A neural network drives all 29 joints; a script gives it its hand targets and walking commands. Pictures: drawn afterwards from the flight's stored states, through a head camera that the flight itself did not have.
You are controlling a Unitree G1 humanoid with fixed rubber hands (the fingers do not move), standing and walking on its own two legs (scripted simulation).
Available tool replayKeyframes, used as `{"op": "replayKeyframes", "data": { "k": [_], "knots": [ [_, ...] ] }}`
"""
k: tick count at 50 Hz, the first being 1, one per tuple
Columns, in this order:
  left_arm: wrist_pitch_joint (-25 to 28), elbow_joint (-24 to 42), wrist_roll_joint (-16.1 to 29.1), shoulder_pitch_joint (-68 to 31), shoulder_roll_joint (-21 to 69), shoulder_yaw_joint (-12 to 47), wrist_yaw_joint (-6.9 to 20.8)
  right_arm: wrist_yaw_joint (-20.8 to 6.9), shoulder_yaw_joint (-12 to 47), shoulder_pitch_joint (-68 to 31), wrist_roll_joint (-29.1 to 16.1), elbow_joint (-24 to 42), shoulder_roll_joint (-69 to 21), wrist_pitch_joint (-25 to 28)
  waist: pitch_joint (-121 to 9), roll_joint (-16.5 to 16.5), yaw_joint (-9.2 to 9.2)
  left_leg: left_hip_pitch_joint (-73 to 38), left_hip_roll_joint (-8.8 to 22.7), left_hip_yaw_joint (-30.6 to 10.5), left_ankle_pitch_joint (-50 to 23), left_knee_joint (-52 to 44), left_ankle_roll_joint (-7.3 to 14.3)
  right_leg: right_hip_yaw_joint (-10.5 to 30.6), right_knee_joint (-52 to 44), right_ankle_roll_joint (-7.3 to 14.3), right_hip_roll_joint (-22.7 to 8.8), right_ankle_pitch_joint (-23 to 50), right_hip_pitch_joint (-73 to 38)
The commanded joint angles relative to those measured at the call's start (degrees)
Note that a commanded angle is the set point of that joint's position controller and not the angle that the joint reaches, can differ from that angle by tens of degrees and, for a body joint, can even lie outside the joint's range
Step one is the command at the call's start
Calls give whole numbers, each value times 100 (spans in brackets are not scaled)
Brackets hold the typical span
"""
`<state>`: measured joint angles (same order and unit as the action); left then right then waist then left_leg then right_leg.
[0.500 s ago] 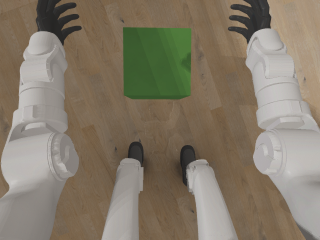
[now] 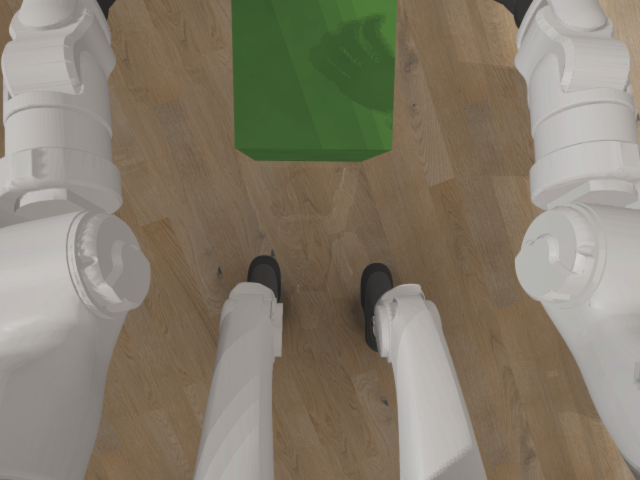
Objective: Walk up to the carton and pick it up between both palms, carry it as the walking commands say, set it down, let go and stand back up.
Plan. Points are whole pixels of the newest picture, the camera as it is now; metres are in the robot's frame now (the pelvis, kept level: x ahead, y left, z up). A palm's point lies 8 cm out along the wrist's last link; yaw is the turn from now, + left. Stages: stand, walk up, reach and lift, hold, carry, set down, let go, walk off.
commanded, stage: reach and lift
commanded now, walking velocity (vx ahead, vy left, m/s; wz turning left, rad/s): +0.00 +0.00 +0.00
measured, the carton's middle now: (311, 90) +0.57 +0.03 -0.46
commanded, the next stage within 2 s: none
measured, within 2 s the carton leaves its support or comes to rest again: neither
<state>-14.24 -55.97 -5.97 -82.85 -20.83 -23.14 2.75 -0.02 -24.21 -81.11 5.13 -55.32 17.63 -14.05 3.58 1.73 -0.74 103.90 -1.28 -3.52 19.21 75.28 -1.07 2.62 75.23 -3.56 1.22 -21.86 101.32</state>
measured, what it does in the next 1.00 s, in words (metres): lowers itself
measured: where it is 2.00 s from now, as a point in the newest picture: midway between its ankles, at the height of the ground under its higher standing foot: (319, 319)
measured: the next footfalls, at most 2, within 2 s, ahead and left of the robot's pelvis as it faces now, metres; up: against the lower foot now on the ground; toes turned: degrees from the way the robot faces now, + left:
none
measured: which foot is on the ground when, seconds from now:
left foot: down 0.00-1.00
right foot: down 0.00-1.00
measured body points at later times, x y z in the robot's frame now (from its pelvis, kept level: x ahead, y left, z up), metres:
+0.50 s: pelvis -0.01 +0.00 -0.14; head +0.36 +0.02 +0.11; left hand +0.58 +0.24 -0.26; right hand +0.60 -0.17 -0.27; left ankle +0.10 +0.12 -0.56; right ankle +0.09 -0.14 -0.56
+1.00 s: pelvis -0.01 +0.00 -0.22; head +0.39 +0.01 -0.01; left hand +0.58 +0.22 -0.40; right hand +0.59 -0.17 -0.40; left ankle +0.10 +0.12 -0.56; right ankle +0.09 -0.14 -0.56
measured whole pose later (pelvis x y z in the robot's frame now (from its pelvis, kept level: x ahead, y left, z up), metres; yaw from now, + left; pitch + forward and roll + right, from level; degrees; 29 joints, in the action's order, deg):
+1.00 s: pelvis -0.01 +0.00 -0.22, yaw -2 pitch +39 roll -1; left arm -6.6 -65.8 8.8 -93.8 -26.3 -11.5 -2.7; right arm 7.0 -6.7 -92.3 -7.9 -62.1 23.6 -7.6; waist 25.0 0.0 -3.1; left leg 129.9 -0.1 -2.0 34.3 125.4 -0.9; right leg 3.5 125.5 -5.0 3.7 -36.5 127.8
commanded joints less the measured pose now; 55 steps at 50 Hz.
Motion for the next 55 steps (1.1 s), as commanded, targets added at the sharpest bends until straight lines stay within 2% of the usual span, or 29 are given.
{"op": "replayKeyframes", "data": {
  "k": [1,5,6,11,12,16,18,19,20,22,25,26,29,30,32,34,35,38,40,41,43,44,46,48,49,50,52,53,55],
  "knots": [
    [124,751,-107,-1128,-737,21,-113,20,63,-1097,-121,684,714,110,-6430,-519,-166,-4260,-275,665,-1312,-68,-198,-984,0,-16,439,760,-1874],
    [316,786,151,-1670,-1053,139,-285,212,400,-1718,-391,612,900,221,-7149,-312,-230,-3718,-268,758,-1648,813,-209,-904,851,-36,490,1077,-1989],
    [374,1226,285,-1668,-1100,186,-319,307,737,-1475,-590,1196,648,252,-8073,-225,-252,-4110,-298,843,-2353,947,-152,-874,842,-48,455,1835,-2664],
    [226,1112,711,-1710,-1382,490,-389,578,1119,-1966,-954,1496,1153,50,-8632,-293,-346,-3741,-357,846,-2480,1498,-66,-797,1571,-94,420,2012,-2735],
    [180,472,585,-1619,-1449,297,-378,558,974,-1640,-671,677,1082,4,-7983,-36,-291,-3153,-296,768,-2153,1657,-83,-788,1695,-110,378,1758,-2291],
    [194,703,872,-2010,-1450,507,-323,550,999,-2103,-766,985,1228,34,-7746,-266,-286,-2891,-237,843,-1720,1916,-179,-742,1865,-82,401,1186,-1937],
    [186,445,985,-1895,-1234,788,-320,494,1083,-1840,-905,676,911,44,-7384,-382,-187,-3239,-181,624,-1965,2078,-70,-890,2072,-48,392,930,-981],
    [155,-122,887,-2046,-1143,609,-290,458,913,-2152,-773,94,1252,34,-6427,-308,-162,-2632,-144,606,-1199,2160,-155,-879,2106,7,356,319,-573],
    [188,406,941,-1866,-1163,762,-280,456,1081,-2065,-735,804,1078,95,-7121,-172,-94,-2987,-171,663,-1286,2119,-157,-951,2078,-60,355,604,-1124],
    [224,150,934,-1949,-1199,712,-316,459,990,-2248,-670,624,1281,163,-6652,-48,-26,-2428,-130,607,-1075,2330,-147,-911,2308,-43,253,548,-968],
    [322,-54,940,-2281,-1369,605,-331,487,1031,-2308,-707,190,1227,208,-6334,-52,-219,-2068,-158,705,-888,2579,-182,-800,2470,-53,259,283,-772],
    [322,-157,1034,-2175,-1230,747,-324,482,1104,-2318,-773,286,1103,224,-6542,121,-70,-2232,-130,691,-933,2654,-200,-923,2550,-95,295,397,-954],
    [377,-663,863,-2081,-1107,700,-341,455,962,-2286,-715,-147,1223,278,-5897,-373,-152,-1976,-46,683,-793,2902,-233,-811,2875,-58,269,292,-468],
    [471,17,750,-2456,-1549,505,-388,459,1083,-2586,-831,290,1195,304,-6549,-172,-374,-2139,-81,747,-974,2973,-200,-824,2996,-74,289,492,-886],
    [523,277,903,-2737,-1628,745,-431,506,1316,-2727,-1014,350,1345,334,-6962,-308,-319,-2222,-51,779,-1197,3233,-216,-775,3196,-67,235,751,-1113],
    [571,-276,957,-2622,-1415,885,-487,471,1264,-2649,-1157,-125,1106,361,-5970,-573,-464,-2189,-27,710,-899,3258,-135,-861,3395,-96,279,245,-14],
    [556,-114,1038,-2657,-1349,870,-501,464,1478,-2768,-1206,103,1122,400,-6226,-243,-310,-2331,10,737,-1040,3422,-148,-927,3367,-109,254,401,-312],
    [594,-419,1168,-2462,-1261,939,-526,508,1524,-2609,-1255,-327,1327,435,-6262,-282,-520,-2296,-11,675,-1167,3650,-144,-883,3688,-62,181,469,-511],
    [679,39,1295,-2927,-1309,1104,-556,603,1469,-3019,-1312,267,1442,553,-6720,-393,-302,-2727,-6,635,-1446,3857,-123,-889,3781,-55,260,683,-499],
    [712,-391,1103,-2812,-1373,926,-545,614,1274,-2735,-1024,-529,1661,598,-5953,-378,-199,-1915,10,604,-1255,3921,-155,-854,3906,21,225,580,-138],
    [734,-375,1357,-2727,-1401,1115,-491,605,1490,-2856,-1133,-209,1537,661,-5821,19,-108,-1860,72,487,-1223,3921,-155,-900,3996,-82,176,669,-483],
    [757,-119,1405,-2767,-1367,1124,-521,653,1429,-2925,-1127,-22,1501,661,-5929,-85,-318,-1877,36,525,-1362,3918,-132,-922,4107,-38,170,833,-487],
    [856,-442,1307,-2655,-1678,861,-528,711,1496,-2905,-1042,-96,1643,776,-5754,309,-384,-1492,-31,604,-1417,4054,-98,-795,4134,-93,177,903,-694],
    [879,-91,1590,-2624,-1443,1200,-540,733,1781,-3186,-1394,385,1466,811,-6256,350,-363,-1644,16,501,-1772,4228,-42,-811,4434,-18,193,1381,-1086],
    [914,-494,1554,-2608,-1492,1163,-590,749,1579,-3024,-1274,71,1555,804,-6030,58,-405,-1735,21,614,-1760,4239,-89,-762,4362,15,254,1249,-909],
    [948,-393,1525,-2521,-1689,1065,-575,738,1951,-2932,-1501,126,1305,799,-5969,389,-539,-1695,16,615,-1750,4237,-44,-812,4403,-85,216,1320,-997],
    [975,-102,1646,-2606,-1516,1260,-632,762,2140,-3122,-1721,553,1298,816,-6389,256,-681,-2268,34,620,-2161,4350,-4,-731,4342,-114,267,1476,-789],
    [943,-694,1530,-2170,-1544,1235,-635,732,2287,-2673,-1723,-38,1097,762,-6145,209,-717,-2314,108,635,-1993,4384,26,-736,4371,-98,262,1289,-720],
    [981,-92,1723,-2436,-1336,1383,-676,697,2536,-3141,-2047,571,980,783,-6569,326,-860,-2373,52,580,-2273,4352,101,-865,4531,-128,314,1597,-1052]
  ]
}}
